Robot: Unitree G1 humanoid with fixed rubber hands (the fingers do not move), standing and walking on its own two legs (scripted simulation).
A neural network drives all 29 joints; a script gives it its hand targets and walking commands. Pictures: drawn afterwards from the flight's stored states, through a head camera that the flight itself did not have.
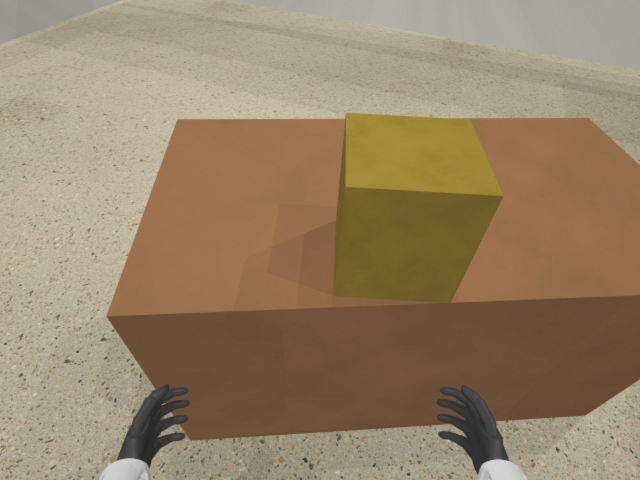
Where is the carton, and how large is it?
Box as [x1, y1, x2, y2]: [334, 113, 502, 302]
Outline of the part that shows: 346,113 336,215 334,295 450,302 502,197 501,191 470,120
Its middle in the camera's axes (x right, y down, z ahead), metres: +0.14 -0.05 +0.67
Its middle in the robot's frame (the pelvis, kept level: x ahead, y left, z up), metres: +0.53 -0.11 +0.03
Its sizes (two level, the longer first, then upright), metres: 0.210 0.200 0.250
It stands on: a pedestal, 0.68 m high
